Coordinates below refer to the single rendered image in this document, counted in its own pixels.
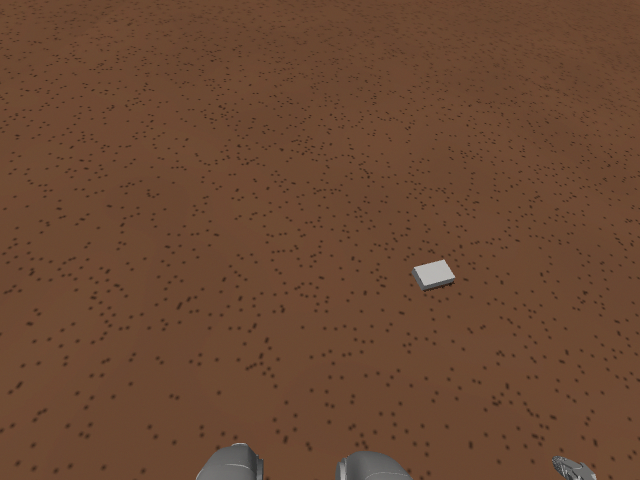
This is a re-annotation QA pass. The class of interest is right robot hand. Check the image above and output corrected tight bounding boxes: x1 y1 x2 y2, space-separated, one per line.
552 456 597 480

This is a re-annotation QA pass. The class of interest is small box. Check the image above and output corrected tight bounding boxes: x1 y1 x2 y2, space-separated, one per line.
412 260 456 290

